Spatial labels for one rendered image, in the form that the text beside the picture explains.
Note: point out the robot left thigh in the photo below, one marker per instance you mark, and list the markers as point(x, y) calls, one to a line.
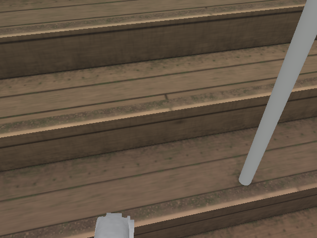
point(113, 225)

